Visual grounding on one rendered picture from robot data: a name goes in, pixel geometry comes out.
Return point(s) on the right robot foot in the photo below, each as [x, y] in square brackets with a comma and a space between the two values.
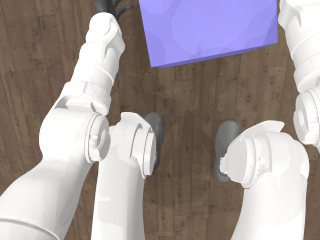
[227, 131]

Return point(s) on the left robot forearm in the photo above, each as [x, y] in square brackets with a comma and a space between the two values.
[94, 74]

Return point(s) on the left robot upper arm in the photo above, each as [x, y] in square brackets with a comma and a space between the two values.
[41, 204]

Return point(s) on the right robot upper arm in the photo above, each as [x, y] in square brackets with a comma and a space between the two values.
[306, 118]

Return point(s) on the robot right shin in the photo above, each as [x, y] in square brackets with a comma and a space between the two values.
[227, 162]

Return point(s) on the carton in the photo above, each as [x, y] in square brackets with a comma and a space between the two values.
[180, 32]

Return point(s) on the right robot forearm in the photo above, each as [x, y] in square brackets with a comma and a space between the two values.
[301, 22]

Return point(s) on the robot left hand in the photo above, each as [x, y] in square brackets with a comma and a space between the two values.
[109, 6]

